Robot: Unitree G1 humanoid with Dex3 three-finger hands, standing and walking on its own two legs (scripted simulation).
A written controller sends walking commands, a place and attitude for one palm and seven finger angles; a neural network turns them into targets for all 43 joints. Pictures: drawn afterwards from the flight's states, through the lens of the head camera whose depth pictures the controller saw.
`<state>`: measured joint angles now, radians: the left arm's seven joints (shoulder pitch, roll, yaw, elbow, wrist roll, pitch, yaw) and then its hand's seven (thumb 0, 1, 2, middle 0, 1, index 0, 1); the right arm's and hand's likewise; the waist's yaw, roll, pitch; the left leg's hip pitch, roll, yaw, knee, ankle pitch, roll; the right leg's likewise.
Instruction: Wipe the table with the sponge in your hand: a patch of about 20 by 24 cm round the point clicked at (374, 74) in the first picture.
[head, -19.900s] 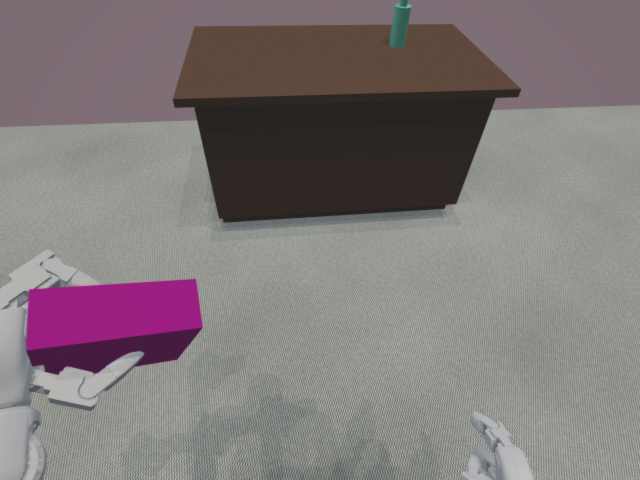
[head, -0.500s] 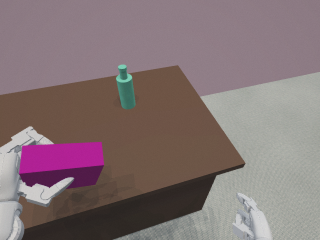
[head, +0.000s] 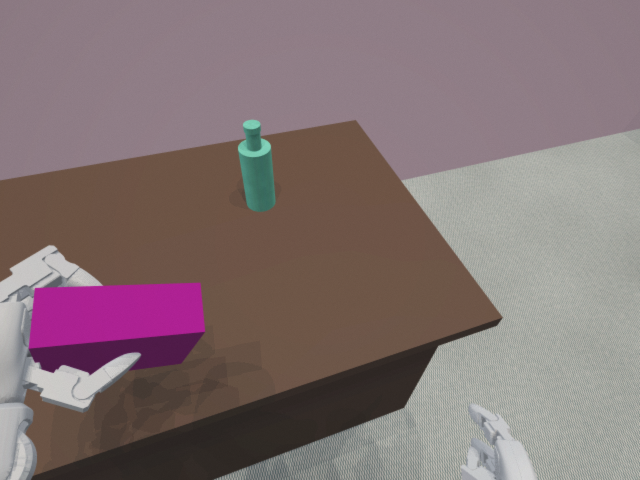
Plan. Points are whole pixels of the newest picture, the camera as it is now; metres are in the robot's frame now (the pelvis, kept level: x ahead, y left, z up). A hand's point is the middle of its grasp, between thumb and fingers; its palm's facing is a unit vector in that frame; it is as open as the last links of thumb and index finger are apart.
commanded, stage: come to a stop and stand still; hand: left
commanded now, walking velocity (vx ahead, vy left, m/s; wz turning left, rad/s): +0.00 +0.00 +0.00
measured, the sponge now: (146, 330) +0.23 +0.20 +0.12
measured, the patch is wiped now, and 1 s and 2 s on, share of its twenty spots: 0.00 0.00 0.00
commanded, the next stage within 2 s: look again from close up in 0.06 s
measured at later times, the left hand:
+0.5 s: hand (111, 303) +0.25 +0.24 +0.14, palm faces +0.26 -0.87 -0.41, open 9.2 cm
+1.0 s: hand (72, 326) +0.22 +0.26 +0.15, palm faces +0.39 -0.63 -0.67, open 9.2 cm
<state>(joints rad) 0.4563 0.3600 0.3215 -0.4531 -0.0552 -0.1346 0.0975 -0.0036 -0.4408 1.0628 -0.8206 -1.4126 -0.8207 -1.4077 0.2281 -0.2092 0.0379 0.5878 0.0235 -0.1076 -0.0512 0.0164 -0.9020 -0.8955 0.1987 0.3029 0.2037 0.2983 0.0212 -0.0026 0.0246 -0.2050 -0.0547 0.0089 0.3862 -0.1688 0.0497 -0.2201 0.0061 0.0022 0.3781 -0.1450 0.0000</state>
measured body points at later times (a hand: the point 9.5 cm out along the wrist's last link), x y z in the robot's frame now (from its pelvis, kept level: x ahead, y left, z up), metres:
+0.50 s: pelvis +0.02 +0.00 +0.00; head +0.05 +0.02 +0.45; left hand +0.23 +0.28 +0.16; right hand +0.18 -0.23 -0.08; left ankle +0.02 +0.08 -0.74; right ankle +0.04 -0.12 -0.74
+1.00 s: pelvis +0.02 -0.02 -0.02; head +0.03 -0.03 +0.43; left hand +0.19 +0.29 +0.18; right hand +0.25 -0.22 -0.09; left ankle +0.02 +0.08 -0.74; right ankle +0.03 -0.11 -0.74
